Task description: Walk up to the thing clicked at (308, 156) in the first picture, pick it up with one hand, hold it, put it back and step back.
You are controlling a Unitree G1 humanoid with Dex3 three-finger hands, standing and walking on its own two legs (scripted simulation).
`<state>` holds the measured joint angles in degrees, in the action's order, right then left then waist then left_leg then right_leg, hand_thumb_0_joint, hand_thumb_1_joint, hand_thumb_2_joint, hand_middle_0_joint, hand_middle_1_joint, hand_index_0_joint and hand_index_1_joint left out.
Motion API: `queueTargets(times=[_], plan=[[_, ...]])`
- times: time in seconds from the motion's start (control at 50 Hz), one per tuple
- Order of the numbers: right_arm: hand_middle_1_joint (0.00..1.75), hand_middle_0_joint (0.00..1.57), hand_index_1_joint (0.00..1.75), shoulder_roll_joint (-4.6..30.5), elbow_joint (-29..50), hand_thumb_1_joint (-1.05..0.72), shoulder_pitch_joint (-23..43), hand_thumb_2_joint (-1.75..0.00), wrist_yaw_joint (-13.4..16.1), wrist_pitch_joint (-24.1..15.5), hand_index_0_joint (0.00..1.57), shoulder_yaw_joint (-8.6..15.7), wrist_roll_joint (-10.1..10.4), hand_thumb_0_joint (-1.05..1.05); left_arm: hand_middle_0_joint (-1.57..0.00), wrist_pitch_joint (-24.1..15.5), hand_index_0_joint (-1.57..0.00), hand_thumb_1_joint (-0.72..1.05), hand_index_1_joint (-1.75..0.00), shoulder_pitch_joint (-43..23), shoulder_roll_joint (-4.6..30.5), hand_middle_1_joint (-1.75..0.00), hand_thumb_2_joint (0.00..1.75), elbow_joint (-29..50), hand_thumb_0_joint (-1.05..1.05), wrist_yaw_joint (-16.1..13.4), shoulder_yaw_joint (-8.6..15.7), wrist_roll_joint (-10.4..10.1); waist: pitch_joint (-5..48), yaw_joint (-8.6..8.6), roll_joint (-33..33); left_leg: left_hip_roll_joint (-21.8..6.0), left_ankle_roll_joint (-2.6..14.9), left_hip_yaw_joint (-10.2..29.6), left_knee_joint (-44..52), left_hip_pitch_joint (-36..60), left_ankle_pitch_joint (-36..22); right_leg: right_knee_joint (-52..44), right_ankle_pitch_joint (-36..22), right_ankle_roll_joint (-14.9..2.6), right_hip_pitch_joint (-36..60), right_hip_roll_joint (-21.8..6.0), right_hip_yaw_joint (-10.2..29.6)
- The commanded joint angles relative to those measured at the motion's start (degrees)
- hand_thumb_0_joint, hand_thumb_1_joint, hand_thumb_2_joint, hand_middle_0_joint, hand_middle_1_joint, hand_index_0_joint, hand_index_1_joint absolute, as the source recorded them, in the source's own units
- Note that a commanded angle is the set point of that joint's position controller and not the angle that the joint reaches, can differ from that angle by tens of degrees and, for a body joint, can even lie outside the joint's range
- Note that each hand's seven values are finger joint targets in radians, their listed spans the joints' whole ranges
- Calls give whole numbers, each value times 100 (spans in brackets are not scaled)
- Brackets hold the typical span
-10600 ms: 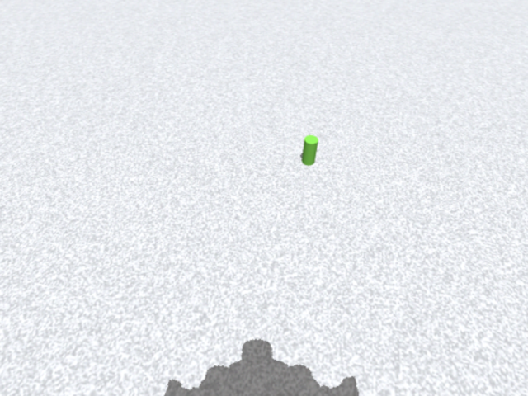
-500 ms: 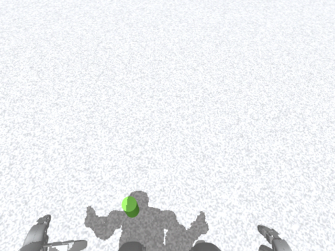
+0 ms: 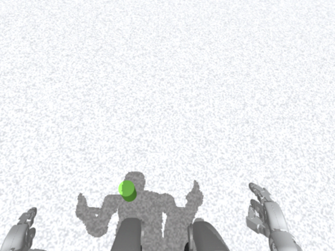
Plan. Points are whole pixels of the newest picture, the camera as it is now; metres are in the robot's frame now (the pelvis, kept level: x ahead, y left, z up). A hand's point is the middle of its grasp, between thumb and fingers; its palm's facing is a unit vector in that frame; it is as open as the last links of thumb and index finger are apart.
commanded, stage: go down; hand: left
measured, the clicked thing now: (128, 191) +0.36 +0.16 -0.59
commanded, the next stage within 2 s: none
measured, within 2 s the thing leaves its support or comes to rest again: neither
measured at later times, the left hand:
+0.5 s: hand (52, 208) +0.24 +0.33 -0.20, palm faces +0.10 -0.97 -0.23, open 17.4 cm
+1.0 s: hand (54, 195) +0.28 +0.36 -0.25, palm faces +0.12 -0.98 -0.16, open 17.4 cm
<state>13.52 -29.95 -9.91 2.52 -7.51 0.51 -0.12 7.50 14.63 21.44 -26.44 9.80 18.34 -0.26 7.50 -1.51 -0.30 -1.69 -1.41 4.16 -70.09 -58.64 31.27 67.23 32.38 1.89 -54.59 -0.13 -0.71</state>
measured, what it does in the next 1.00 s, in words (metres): lowers itself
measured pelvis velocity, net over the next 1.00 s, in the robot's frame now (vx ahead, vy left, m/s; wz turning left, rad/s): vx -0.07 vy -0.01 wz -0.07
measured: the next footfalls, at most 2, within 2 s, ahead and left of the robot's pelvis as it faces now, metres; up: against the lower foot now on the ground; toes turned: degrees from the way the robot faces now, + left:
none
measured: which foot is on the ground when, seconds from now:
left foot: down 0.00-1.00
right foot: down 0.00-1.00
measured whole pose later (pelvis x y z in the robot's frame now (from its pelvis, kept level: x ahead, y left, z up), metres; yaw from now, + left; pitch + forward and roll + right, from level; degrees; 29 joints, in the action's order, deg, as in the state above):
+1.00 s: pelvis -0.07 -0.01 -0.23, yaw -4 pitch +33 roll -5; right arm 18.7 -38.9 -6.1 1.8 -9.1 -2.7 -1.2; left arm -19.1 -19.5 40.3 -52.0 35.0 41.2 -9.8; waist 9.2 -2.3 -1.0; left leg -1.2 -3.6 8.4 -117.3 -111.5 38.9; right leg 115.2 40.8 1.5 -107.5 2.1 -2.0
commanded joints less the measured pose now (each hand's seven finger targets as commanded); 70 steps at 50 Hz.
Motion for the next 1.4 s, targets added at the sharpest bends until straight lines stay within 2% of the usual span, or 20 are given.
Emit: queueTargets(times=[0.0, 0.16, 0.2, 0.28, 0.36, 0.38, 0.4, 0.42, 0.54, 0.66, 0.68, 0.7, 0.74, 0.8, 0.84, 1.1, 1.22, 1.3, 1.34, 1.38], plan=[[30, 20, 30, 930, 709, -91, -179, -90, 7, -304, 20, 429, 9, 0, -7, -405, -7, -54, -6, 451, 1162, -6, 4, 649, 0, 185, 619, -161, 1595, 46, 475, 43, 209, -227, 483, 1059, -2217, -319, -1906, -289, 324, 75, -180], [30, 20, 30, 1082, 587, -92, 25, -90, -26, -520, 20, 456, -11, 0, -6, -1680, -7, -61, -8, -1307, 1711, -9, 5, 198, 0, 719, 1078, -470, 1711, -115, 430, 75, 255, -147, -547, -506, -565, 743, -540, -294, -1363, 60, -77], [30, 20, 30, 1169, 535, -91, 24, -90, -5, -564, 20, 480, -23, 0, -6, -2009, -7, -61, -11, -1398, 1913, -12, 8, 72, 0, 905, 1211, -546, 1977, -35, 567, 69, 231, -113, -752, -692, -260, 968, -227, -296, -1590, 44, 25], [30, 20, 30, 1358, 417, -89, -8, -90, 41, -556, 20, 489, -33, 0, -5, -2269, -6, -56, -12, -1561, 2342, -12, 10, 88, 0, 1195, 1456, -623, 2756, 153, 1000, 28, 149, 28, -999, -421, -639, 1527, -433, -349, -2080, 67, -44], [30, 20, 30, 1445, 261, -87, -36, -89, 26, -483, 20, 449, -17, 0, -5, -2317, -5, -59, -12, -1744, 2805, -12, 10, 29, 0, 1240, 2033, -716, 3353, 455, 1120, 28, 143, 125, -1238, -296, -1087, 1930, -691, -394, -2363, 113, -179], [30, 20, 30, 1428, 165, -87, -67, -89, 17, -450, 20, 416, -7, 0, -6, -2235, -6, -59, -12, -1545, 2481, -12, 10, -395, 0, 1289, 1826, -752, 3222, 405, 1026, 40, 147, 146, -1287, -361, -1158, 1967, -687, -401, -2450, 114, -199], [30, 20, 30, 1489, 259, -87, -4, -89, 10, -442, 20, 428, -3, 0, -5, -2247, -5, -59, -12, -1641, 2801, -12, 11, -97, 0, 1294, 2124, -796, 3403, 502, 1042, 37, 152, 136, -1353, -389, -1281, 2037, -791, -405, -2426, 132, -219], [30, 20, 30, 1470, 157, -87, -13, -90, 2, -420, 20, 412, -7, 0, -5, -2218, -4, -56, -12, -1650, 2626, -11, 12, -368, 0, 1352, 1958, -793, 3360, 412, 1017, 42, 154, 138, -1465, -441, -1413, 2114, -870, -409, -2521, 130, -229], [30, 20, 30, 1404, 4, -87, 42, -89, -30, -385, 20, 328, -9, 0, -5, -2472, -5, -61, -11, -2786, 2866, -11, 10, -901, 0, 1705, 2134, -986, 2790, 121, 432, 81, 309, -75, -2223, -2057, -521, 2248, -357, -335, -2683, 154, -80], [30, 20, 30, 1520, -239, -87, -67, -89, -3, -439, 20, 284, -71, 0, -5, -2995, -5, -53, -9, -3696, 3467, -10, 8, -1344, 0, 2130, 2317, -986, 2855, 64, 685, 50, 272, -97, -2559, -2445, 82, 2614, 166, -369, -3238, 184, -64], [30, 20, 30, 1537, -311, -87, -114, -89, -17, -439, 20, 261, -76, 0, -5, -3025, -5, -55, -9, -3588, 3322, -9, 7, -1596, 0, 2210, 2261, -1008, 2916, 72, 768, 38, 254, -74, -2582, -2334, 60, 2744, 153, -388, -3377, 189, -121], [30, 20, 30, 1589, -263, -88, -108, -89, -9, -446, 20, 260, -91, 0, -6, -3102, -6, -54, -9, -3912, 3708, -9, 7, -1249, 0, 2243, 2453, -1010, 3084, 139, 905, 37, 249, -69, -2628, -2357, 116, 2833, 189, -391, -3415, 197, -139], [30, 20, 30, 1645, -331, -88, -135, -90, -18, -442, 20, 234, -84, 0, -6, -3105, -6, -55, -9, -3750, 3662, -9, 7, -1619, 0, 2333, 2448, -1028, 3182, 179, 997, 12, 225, -24, -2612, -2256, 205, 3016, 222, -410, -3594, 217, -250], [30, 20, 30, 1720, -376, -89, -168, -90, 0, -403, 20, 202, -96, 0, -6, -3137, -5, -55, -9, -3912, 4190, -9, 8, -1329, 0, 2348, 2819, -1047, 3643, 339, 1169, 14, 205, -23, -2778, -2120, -209, 3303, -80, -436, -3580, 217, -314], [30, 20, 30, 1700, -404, -89, -152, -90, 0, -387, 20, 177, -87, 0, -6, -3050, -5, -56, -9, -3708, 3936, -9, 7, -1543, 0, 2407, 2744, -1097, 3514, 330, 1090, 20, 215, -33, -2830, -2264, -220, 3380, -93, -438, -3678, 224, -346], [30, 20, 30, 1719, -498, -90, -123, -90, -37, -414, 20, 97, -147, 0, -4, -3114, -4, -52, -7, -4559, 4295, -7, 8, -1813, 0, 2728, 2908, -1173, 3221, 80, 776, 14, 303, -163, -3647, -3374, 28, 3751, 61, -392, -3911, 265, -338], [30, 20, 30, 1810, -478, -89, -63, -90, -35, -422, 20, 91, -170, 0, -4, -3127, -3, -49, -8, -4865, 4519, -8, 9, -1735, 0, 2791, 2899, -1106, 3234, 141, 1127, -15, 271, -97, -3533, -3289, 528, 3950, 374, -419, -4301, 306, -466], [30, 20, 30, 1839, -521, -89, -135, -90, -49, -406, 20, 70, -163, 0, -4, -3053, -4, -49, -8, -4697, 4574, -8, 9, -1721, 0, 2773, 3000, -1138, 3415, 215, 1235, -6, 253, -120, -3631, -3201, 260, 4120, 150, -430, -4311, 304, -489], [30, 20, 30, 1833, -588, -89, -173, -90, -61, -381, 20, 56, -141, 0, -4, -3010, -3, -49, -8, -4735, 4376, -8, 10, -1721, 0, 2786, 2835, -1135, 3308, 170, 1297, -16, 231, -42, -3612, -3139, 195, 4267, 86, -450, -4562, 295, -543], [30, 20, 30, 1839, -546, -89, -171, -90, -61, -366, 20, 52, -135, 0, -4, -3008, -3, -50, -7, -4811, 4605, -7, 9, -1607, 0, 2743, 2967, -1126, 3330, 201, 1354, -4, 229, -16, -3624, -3198, 198, 4307, 102, -451, -4571, 288, -549]])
